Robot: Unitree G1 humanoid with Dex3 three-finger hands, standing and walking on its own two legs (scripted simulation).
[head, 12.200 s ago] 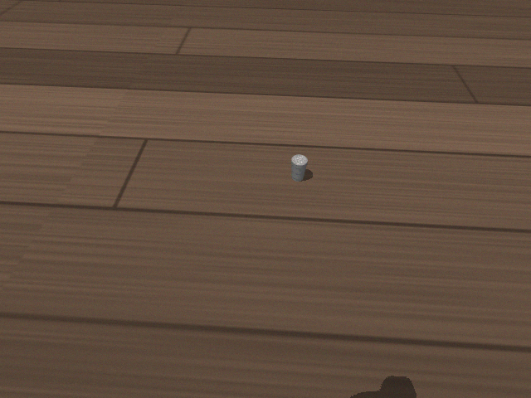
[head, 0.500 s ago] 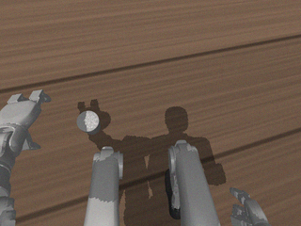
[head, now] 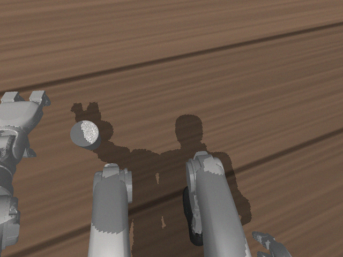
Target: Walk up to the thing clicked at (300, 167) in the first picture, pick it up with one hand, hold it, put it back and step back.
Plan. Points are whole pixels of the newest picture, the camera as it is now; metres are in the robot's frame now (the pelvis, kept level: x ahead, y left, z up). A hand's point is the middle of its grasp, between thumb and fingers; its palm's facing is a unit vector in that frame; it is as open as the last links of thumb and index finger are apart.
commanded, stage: rise first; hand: left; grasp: from the side
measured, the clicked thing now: (88, 137) +0.44 +0.21 -0.34
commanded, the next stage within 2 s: none
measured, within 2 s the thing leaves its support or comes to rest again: neither
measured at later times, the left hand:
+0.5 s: hand (44, 129) +0.43 +0.29 -0.19, palm faces -0.45 -0.02 -0.89, open 14.1 cm
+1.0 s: hand (48, 131) +0.43 +0.28 -0.20, palm faces -0.44 -0.03 -0.90, open 14.3 cm
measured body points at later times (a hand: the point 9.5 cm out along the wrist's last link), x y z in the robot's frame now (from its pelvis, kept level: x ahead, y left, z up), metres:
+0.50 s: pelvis +0.00 +0.01 -0.02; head +0.23 +0.06 +0.37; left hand +0.45 +0.28 -0.14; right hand +0.08 -0.27 -0.13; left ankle +0.07 +0.12 -0.37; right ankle +0.11 -0.16 -0.37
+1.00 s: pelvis +0.00 +0.00 -0.03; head +0.23 +0.06 +0.35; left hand +0.44 +0.28 -0.15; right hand +0.07 -0.28 -0.14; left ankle +0.07 +0.12 -0.37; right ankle +0.11 -0.16 -0.37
